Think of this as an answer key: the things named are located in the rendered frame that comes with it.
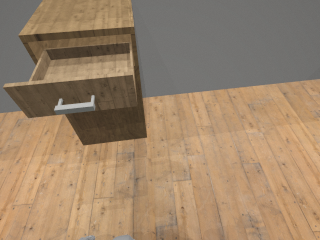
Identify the cabinet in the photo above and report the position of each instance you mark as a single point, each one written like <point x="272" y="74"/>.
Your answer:
<point x="70" y="23"/>

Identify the drawer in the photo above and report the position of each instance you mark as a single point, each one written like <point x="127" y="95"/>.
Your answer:
<point x="75" y="74"/>

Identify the handle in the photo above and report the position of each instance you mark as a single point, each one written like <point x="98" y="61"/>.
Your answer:
<point x="75" y="108"/>

